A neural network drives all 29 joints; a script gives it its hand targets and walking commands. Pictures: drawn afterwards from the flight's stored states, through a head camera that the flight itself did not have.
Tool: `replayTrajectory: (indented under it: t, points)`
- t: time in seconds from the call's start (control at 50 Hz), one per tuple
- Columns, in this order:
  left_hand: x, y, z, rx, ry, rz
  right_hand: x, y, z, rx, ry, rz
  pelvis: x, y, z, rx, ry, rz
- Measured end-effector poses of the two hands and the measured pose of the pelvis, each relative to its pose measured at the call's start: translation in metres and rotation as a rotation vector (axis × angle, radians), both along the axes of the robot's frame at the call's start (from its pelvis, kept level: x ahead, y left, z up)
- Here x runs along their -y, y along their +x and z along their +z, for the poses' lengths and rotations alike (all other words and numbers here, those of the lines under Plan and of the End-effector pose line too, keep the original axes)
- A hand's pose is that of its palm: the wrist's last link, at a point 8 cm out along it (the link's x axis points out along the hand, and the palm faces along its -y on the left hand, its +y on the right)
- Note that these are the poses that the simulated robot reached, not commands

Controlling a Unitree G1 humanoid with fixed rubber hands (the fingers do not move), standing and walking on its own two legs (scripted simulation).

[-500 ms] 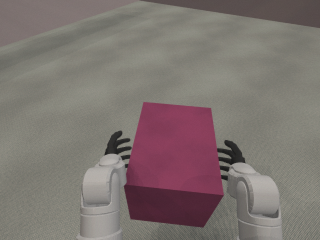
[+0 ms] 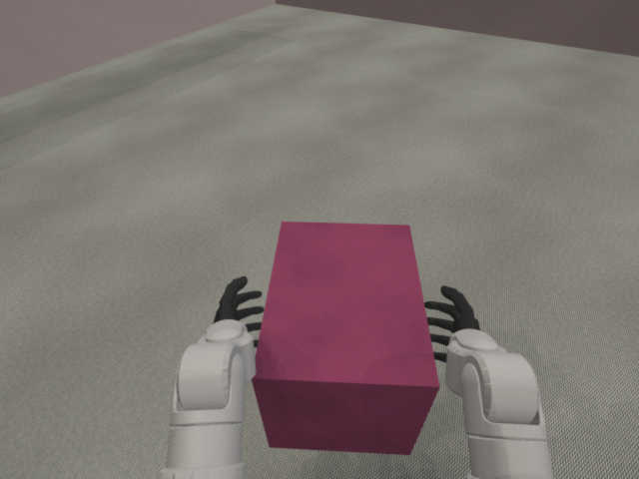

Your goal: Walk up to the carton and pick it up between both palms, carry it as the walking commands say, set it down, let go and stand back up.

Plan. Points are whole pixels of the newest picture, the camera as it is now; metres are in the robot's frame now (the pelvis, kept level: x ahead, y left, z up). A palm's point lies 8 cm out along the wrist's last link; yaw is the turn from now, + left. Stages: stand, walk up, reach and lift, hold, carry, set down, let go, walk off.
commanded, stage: carry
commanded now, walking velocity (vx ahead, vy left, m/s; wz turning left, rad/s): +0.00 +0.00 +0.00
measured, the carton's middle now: (342, 331) +0.35 -0.01 -0.02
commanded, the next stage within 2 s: hold in 0.76 s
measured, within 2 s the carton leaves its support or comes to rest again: neither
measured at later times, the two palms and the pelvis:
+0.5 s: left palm (239, 330) +0.31 +0.12 +0.07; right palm (467, 339) +0.29 -0.16 +0.06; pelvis +0.01 +0.00 +0.00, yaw +0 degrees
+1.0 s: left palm (242, 353) +0.30 +0.13 +0.03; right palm (465, 353) +0.28 -0.16 +0.03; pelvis +0.01 +0.00 +0.00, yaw +0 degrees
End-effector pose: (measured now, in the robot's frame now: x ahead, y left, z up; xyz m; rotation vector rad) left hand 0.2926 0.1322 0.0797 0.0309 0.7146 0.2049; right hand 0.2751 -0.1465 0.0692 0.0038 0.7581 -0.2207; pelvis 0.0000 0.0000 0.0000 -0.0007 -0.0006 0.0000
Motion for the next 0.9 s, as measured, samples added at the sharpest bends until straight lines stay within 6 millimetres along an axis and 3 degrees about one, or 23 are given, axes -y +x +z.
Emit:
replayTrajectory:
  t: [0.28,0.52,0.78,0.9]
  points:
    - [0.002,0.006,0.000,0.002,-0.002,-0.001,0.002,0.007,-0.001,0.006,-0.004,0.004,0.003,0.005,0.001,-0.009,0.004,0.001]
    - [0.008,0.013,-0.011,-0.014,-0.008,-0.025,0.009,0.013,-0.008,-0.001,-0.013,-0.006,0.004,0.010,0.001,-0.016,0.006,0.001]
    - [0.003,0.010,-0.014,-0.002,-0.009,-0.017,0.006,0.016,-0.009,0.020,-0.008,0.013,0.004,0.010,0.001,-0.016,0.006,0.001]
    - [0.006,0.007,-0.044,-0.023,-0.027,-0.064,0.011,0.015,-0.036,0.000,-0.070,0.045,0.004,0.010,0.001,-0.015,0.006,0.000]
